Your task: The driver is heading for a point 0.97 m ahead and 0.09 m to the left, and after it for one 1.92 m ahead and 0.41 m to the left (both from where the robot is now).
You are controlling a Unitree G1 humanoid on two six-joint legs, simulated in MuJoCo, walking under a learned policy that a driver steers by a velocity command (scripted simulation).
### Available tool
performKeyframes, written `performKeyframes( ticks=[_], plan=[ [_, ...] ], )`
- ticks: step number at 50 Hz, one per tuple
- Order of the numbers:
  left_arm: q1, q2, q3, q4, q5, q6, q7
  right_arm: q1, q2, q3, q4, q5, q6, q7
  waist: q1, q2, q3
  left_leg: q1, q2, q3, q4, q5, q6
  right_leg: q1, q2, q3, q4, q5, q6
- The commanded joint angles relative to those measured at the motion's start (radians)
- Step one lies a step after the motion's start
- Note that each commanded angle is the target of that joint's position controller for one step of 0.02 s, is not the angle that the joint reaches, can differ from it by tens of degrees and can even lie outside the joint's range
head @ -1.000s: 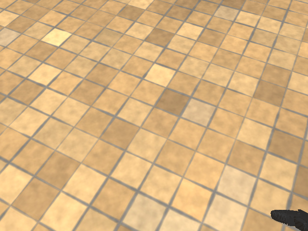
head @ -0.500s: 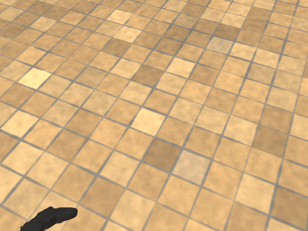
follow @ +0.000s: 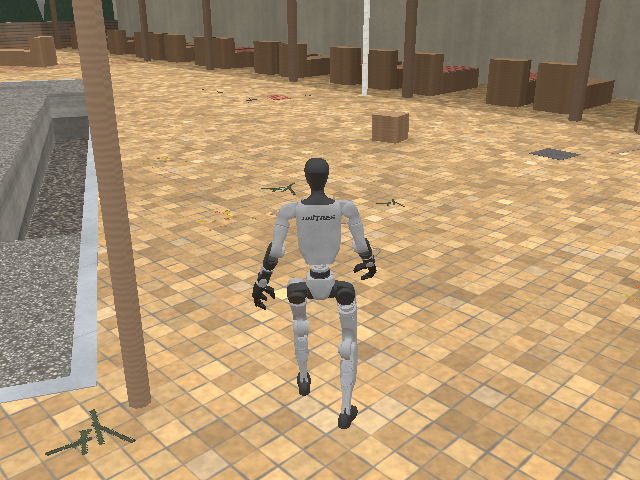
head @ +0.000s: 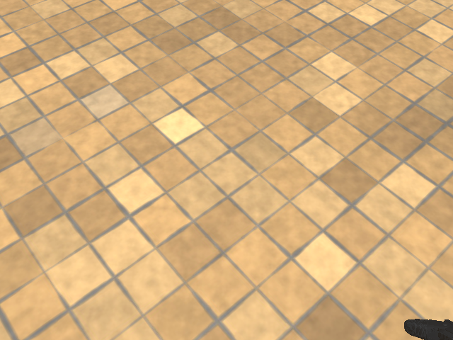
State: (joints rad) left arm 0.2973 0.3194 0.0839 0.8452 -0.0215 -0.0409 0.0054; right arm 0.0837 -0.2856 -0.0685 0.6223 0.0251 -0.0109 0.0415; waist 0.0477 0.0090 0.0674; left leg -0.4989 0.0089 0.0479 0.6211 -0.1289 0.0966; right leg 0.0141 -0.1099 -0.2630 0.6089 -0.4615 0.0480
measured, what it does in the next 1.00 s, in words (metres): walks ahead: right foot, then left foot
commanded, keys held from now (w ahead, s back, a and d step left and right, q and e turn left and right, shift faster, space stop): w+q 0.26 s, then w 0.74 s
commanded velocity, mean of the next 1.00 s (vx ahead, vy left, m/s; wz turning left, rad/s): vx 0.50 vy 0.00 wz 0.29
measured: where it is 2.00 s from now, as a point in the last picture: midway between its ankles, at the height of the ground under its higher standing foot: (203, 149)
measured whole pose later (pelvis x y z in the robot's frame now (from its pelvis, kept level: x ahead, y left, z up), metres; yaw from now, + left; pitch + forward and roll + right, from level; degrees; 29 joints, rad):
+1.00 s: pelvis +0.55 +0.08 +0.01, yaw +15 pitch +2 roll -1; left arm 0.42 0.31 0.05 0.88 -0.02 -0.04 0.00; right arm 0.02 -0.26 -0.03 0.65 0.01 -0.09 0.04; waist 0.09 0.01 0.02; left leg -0.47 0.01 0.01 0.49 -0.05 0.06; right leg 0.03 0.00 -0.01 0.39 -0.44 0.00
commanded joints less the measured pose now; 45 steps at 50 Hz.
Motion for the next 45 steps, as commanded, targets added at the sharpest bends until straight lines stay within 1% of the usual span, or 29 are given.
performKeyframes(
  ticks=[1,2,3,4,5,6,9,11,13,15,18,20,21,22,23,24,25,26,27,28,29,30,31,33,35,38,40,42,45],
  plan=[
    [-0.016,0.044,-0.021,-0.149,0.022,-0.056,-0.003,0.351,-0.31,-0.098,-0.011,0.005,-0.017,-0.017,-0.137,0.209,-0.425,0.891,0.323,-0.903,-0.308,-0.324,0.341,-0.746,0.146,0.287,0.774,-0.16,-0.018],
    [-0.129,0.127,-0.001,-0.177,-0.021,-0.08,-0.013,0.325,-0.227,-0.072,-0.002,-0.003,-0.037,-0.008,-0.173,0.107,-0.315,0.837,0.31,-0.793,-0.358,-0.288,0.28,-0.851,0.091,0.346,0.786,-0.071,-0.039],
    [-0.15,0.119,-0.006,-0.186,-0.024,-0.096,-0.014,0.29,-0.197,-0.062,0.004,-0.004,-0.048,-0.007,-0.143,0.081,-0.22,0.714,0.273,-0.662,-0.35,-0.213,0.246,-0.846,0.049,0.339,0.714,0.016,-0.06],
    [-0.144,0.114,-0.005,-0.172,0.003,-0.101,-0.007,0.219,-0.165,-0.052,-0.002,-0.004,-0.051,-0.009,-0.096,0.02,-0.161,0.58,0.23,-0.559,-0.345,-0.101,0.212,-0.784,0.011,0.343,0.624,0.08,-0.058],
    [-0.129,0.125,0.003,-0.162,0.022,-0.095,-0.004,0.169,-0.134,-0.04,-0.016,-0.011,-0.053,-0.014,-0.061,0.032,-0.137,0.481,0.197,-0.487,-0.359,0.0,0.197,-0.71,-0.012,0.352,0.555,0.128,-0.052],
    [-0.116,0.126,0.005,-0.16,0.026,-0.084,-0.007,0.145,-0.129,-0.036,-0.028,-0.02,-0.052,-0.019,-0.04,0.05,-0.128,0.42,0.181,-0.462,-0.379,0.056,0.197,-0.661,-0.017,0.351,0.525,0.155,-0.043],
    [-0.134,0.085,-0.004,-0.167,0.038,-0.059,-0.008,0.164,-0.156,-0.043,-0.014,-0.015,-0.058,-0.038,-0.034,0.025,-0.103,0.321,0.149,-0.374,-0.402,0.195,0.204,-0.629,0.002,0.321,0.393,0.227,0.003],
    [-0.212,0.059,-0.016,-0.189,0.037,-0.054,-0.008,0.192,-0.171,-0.047,0.002,-0.011,-0.055,-0.051,-0.06,0.03,-0.071,0.289,0.116,-0.328,-0.403,0.176,0.179,-0.631,0.024,0.315,0.239,0.353,0.024],
    [-0.284,0.039,-0.025,-0.206,0.032,-0.057,-0.014,0.217,-0.174,-0.048,0.015,-0.008,-0.049,-0.058,-0.09,0.055,-0.056,0.258,0.083,-0.302,-0.395,0.1,0.146,-0.583,0.057,0.312,0.084,0.479,0.03],
    [-0.331,0.035,-0.03,-0.214,0.023,-0.064,-0.026,0.249,-0.172,-0.045,0.035,-0.007,-0.047,-0.06,-0.117,0.067,-0.05,0.254,0.088,-0.297,-0.392,0.047,0.128,-0.53,0.077,0.301,-0.012,0.568,0.027],
    [-0.364,0.057,-0.024,-0.226,0.017,-0.076,-0.04,0.299,-0.155,-0.039,0.07,-0.003,-0.046,-0.059,-0.135,0.076,-0.038,0.336,0.134,-0.346,-0.337,0.019,0.119,-0.531,0.076,0.321,-0.078,0.568,-0.005],
    [-0.35,0.077,-0.016,-0.228,0.017,-0.081,-0.045,0.305,-0.156,-0.04,0.083,-0.007,-0.04,-0.06,-0.121,0.094,-0.031,0.402,0.168,-0.386,-0.294,0.059,0.108,-0.529,0.076,0.322,-0.101,0.486,-0.037],
    [-0.327,0.085,-0.012,-0.225,0.017,-0.083,-0.045,0.302,-0.159,-0.041,0.088,-0.009,-0.036,-0.06,-0.108,0.109,-0.03,0.425,0.178,-0.397,-0.271,0.107,0.1,-0.508,0.08,0.311,-0.109,0.436,-0.054],
    [-0.274,0.095,-0.004,-0.212,0.019,-0.086,-0.042,0.288,-0.157,-0.04,0.088,-0.009,-0.033,-0.058,-0.075,0.117,-0.045,0.433,0.167,-0.391,-0.221,0.202,0.086,-0.438,0.095,0.287,-0.137,0.411,-0.077],
    [-0.172,0.122,0.012,-0.184,0.025,-0.09,-0.036,0.281,-0.134,-0.031,0.085,-0.012,-0.031,-0.056,-0.026,0.099,-0.111,0.423,0.114,-0.355,-0.093,0.326,0.063,-0.289,0.098,0.276,-0.156,0.423,-0.109],
    [-0.017,0.168,0.024,-0.167,0.038,-0.092,-0.032,0.282,-0.097,-0.013,0.066,-0.026,-0.03,-0.055,0.039,0.022,-0.262,0.31,0.055,-0.298,0.164,0.224,0.025,-0.032,-0.035,0.415,-0.119,0.446,-0.174],
    [0.096,0.249,0.049,-0.125,0.044,-0.082,-0.037,0.422,-0.032,0.006,0.062,0.0,-0.043,-0.056,0.004,-0.282,-0.392,-0.055,-0.107,-0.19,0.526,-0.225,-0.063,0.311,-0.238,0.865,-0.208,0.218,-0.341],
    [0.112,0.161,0.028,-0.114,0.01,-0.079,-0.047,0.404,-0.097,0.0,0.074,0.007,-0.052,-0.056,0.024,-0.263,-0.356,-0.213,-0.09,-0.251,0.654,-0.44,-0.07,0.325,-0.274,1.056,-0.32,-0.02,-0.347],
    [0.054,0.108,0.011,-0.122,0.005,-0.074,-0.043,0.292,-0.154,-0.016,0.06,0.014,-0.055,-0.054,0.039,-0.152,-0.209,-0.274,-0.041,-0.25,0.696,-0.365,-0.066,0.209,-0.247,0.925,-0.335,-0.055,-0.305],
    [-0.004,0.094,0.003,-0.134,0.018,-0.066,-0.039,0.216,-0.148,-0.012,0.042,0.004,-0.057,-0.055,0.022,-0.074,-0.139,-0.255,0.005,-0.199,0.67,-0.291,-0.064,0.089,-0.204,0.799,-0.344,0.031,-0.276],
    [-0.039,0.077,-0.004,-0.132,0.025,-0.062,-0.037,0.17,-0.135,-0.012,0.028,-0.012,-0.062,-0.052,0.002,-0.051,-0.074,-0.244,0.039,-0.175,0.602,-0.235,-0.067,-0.016,-0.166,0.715,-0.369,0.136,-0.275],
    [-0.055,0.061,-0.012,-0.132,0.034,-0.065,-0.035,0.174,-0.123,-0.015,0.03,-0.018,-0.063,-0.05,-0.023,-0.074,-0.067,-0.193,0.072,-0.17,0.548,-0.191,-0.067,-0.074,-0.134,0.654,-0.388,0.223,-0.263],
    [-0.057,0.054,-0.014,-0.129,0.034,-0.066,-0.034,0.19,-0.105,-0.012,0.037,-0.016,-0.06,-0.047,-0.035,-0.097,-0.072,-0.155,0.081,-0.158,0.513,-0.172,-0.073,-0.104,-0.11,0.611,-0.407,0.282,-0.262],
    [-0.039,0.066,-0.012,-0.114,0.021,-0.072,-0.031,0.195,-0.073,-0.003,0.041,-0.017,-0.055,-0.046,-0.041,-0.107,-0.077,-0.144,0.091,-0.132,0.443,-0.16,-0.087,-0.127,-0.103,0.548,-0.433,0.381,-0.279],
    [-0.02,0.097,-0.004,-0.099,0.015,-0.07,-0.025,0.13,-0.055,0.006,0.017,-0.024,-0.055,-0.046,-0.029,-0.087,-0.057,-0.177,0.102,-0.116,0.328,-0.096,-0.105,-0.129,-0.107,0.5,-0.461,0.449,-0.29],
    [0.008,0.117,-0.001,-0.082,0.009,-0.059,-0.018,0.039,-0.035,0.017,0.002,-0.022,-0.064,-0.038,0.001,-0.08,-0.045,-0.148,0.092,-0.094,0.131,0.076,-0.113,-0.128,-0.076,0.414,-0.474,0.488,-0.263],
    [0.04,0.126,0.0,-0.065,0.004,-0.053,-0.015,-0.022,-0.029,0.021,-0.008,-0.017,-0.071,-0.029,0.024,-0.078,-0.033,-0.103,0.071,-0.075,0.025,0.163,-0.115,-0.131,-0.066,0.374,-0.47,0.499,-0.249],
    [0.082,0.132,0.0,-0.044,0.0,-0.045,-0.014,-0.078,-0.033,0.021,-0.023,-0.01,-0.075,-0.02,0.044,-0.078,-0.02,-0.082,0.056,-0.066,-0.031,0.197,-0.111,-0.106,-0.083,0.372,-0.461,0.496,-0.246],
    [0.11,0.141,0.003,-0.019,-0.003,-0.028,-0.01,-0.129,-0.049,0.017,-0.046,-0.006,-0.081,-0.005,0.04,-0.084,-0.002,-0.091,0.044,-0.072,-0.095,0.138,-0.08,-0.017,-0.129,0.387,-0.42,0.534,-0.231]
  ],
)
Velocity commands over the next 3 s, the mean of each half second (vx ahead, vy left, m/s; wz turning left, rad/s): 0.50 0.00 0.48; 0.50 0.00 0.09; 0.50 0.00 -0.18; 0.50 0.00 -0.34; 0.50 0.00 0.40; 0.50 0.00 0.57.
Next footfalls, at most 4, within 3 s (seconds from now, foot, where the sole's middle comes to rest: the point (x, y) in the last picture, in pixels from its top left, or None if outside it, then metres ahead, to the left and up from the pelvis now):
0.46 right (269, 334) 0.46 -0.08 -0.75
1.00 left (169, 257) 0.68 0.23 -0.75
1.54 right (229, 173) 1.02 0.05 -0.75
2.04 left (181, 113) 1.30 0.26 -0.75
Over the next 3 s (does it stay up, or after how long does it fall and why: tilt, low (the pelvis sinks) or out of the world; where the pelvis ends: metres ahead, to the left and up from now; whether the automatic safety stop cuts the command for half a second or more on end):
stays up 1.64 0.26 0.01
